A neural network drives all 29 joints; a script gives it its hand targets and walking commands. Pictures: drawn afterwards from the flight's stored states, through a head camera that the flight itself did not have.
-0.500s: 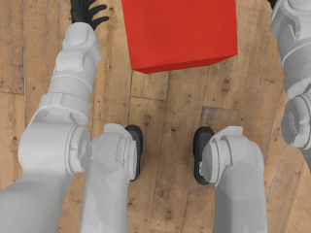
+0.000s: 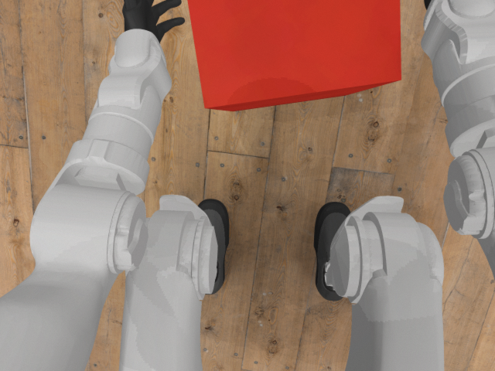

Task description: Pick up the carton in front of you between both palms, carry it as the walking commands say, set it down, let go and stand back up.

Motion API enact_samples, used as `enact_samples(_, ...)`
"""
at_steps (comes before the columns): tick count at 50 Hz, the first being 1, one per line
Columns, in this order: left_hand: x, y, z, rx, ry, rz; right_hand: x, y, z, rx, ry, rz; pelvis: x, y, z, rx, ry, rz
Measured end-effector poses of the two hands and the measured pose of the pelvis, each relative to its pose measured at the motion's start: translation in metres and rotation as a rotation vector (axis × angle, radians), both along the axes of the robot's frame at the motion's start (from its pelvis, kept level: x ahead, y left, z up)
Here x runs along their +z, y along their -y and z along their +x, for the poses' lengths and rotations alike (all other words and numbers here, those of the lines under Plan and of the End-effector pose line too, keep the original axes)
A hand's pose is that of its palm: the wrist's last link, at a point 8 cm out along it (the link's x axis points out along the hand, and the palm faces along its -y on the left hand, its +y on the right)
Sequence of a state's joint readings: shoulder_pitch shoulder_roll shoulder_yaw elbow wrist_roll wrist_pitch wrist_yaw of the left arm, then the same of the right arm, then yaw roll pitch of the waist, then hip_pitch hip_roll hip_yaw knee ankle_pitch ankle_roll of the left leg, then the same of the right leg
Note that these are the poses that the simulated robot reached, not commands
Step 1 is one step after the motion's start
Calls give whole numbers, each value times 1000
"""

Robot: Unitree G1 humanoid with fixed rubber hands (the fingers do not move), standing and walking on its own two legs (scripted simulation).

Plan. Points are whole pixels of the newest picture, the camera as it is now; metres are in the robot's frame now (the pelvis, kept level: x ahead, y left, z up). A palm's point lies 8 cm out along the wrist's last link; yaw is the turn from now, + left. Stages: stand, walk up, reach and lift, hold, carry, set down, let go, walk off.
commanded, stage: reach and lift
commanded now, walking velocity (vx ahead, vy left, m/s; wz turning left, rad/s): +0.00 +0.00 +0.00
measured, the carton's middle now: (285, 27) +0.54 -0.03 -0.25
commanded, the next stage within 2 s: none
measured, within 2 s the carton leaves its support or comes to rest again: leaves its support in 0.48 s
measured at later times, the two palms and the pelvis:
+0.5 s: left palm (155, 12) +0.54 +0.12 -0.16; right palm out of the picture +0.55 -0.18 -0.17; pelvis +0.00 -0.01 -0.01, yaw +0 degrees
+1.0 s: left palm out of the picture +0.49 +0.11 +0.03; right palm out of the picture +0.50 -0.19 +0.03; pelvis -0.01 +0.00 +0.09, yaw -4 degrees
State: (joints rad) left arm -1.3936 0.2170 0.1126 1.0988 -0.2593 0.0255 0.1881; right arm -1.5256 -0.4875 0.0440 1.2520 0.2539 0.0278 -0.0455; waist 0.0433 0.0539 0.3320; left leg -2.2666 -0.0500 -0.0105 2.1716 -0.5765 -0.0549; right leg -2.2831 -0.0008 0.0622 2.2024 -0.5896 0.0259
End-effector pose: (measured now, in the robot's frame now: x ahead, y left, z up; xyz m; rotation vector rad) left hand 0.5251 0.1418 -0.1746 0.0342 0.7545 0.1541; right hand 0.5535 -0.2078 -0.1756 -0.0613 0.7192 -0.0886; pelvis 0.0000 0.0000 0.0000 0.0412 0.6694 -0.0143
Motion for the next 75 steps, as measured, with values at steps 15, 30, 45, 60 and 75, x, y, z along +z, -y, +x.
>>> enact_samples(15, 4, 22, 7, 18, 0, -12, 1, -26, 6, 57, -16, -11, 6, 6, -7, -8, -1, 13)
enact_samples(30, 49, 28, 7, 16, 40, -36, 37, -23, -9, 13, 15, 6, -1, 5, 1, -14, -27, 9)
enact_samples(45, 177, 44, -32, 3, 39, -53, 186, -6, -45, -55, 15, 25, 72, -1, -10, -77, -71, 20)
enact_samples(60, 253, 38, -45, -20, 61, -80, 255, -12, -77, -125, 38, 51, 137, -5, 4, -63, -86, -12)
enact_samples(75, 359, 31, -61, -37, 79, -77, 356, -20, -102, -147, 58, 63, 215, -6, 29, -65, 32, -19)
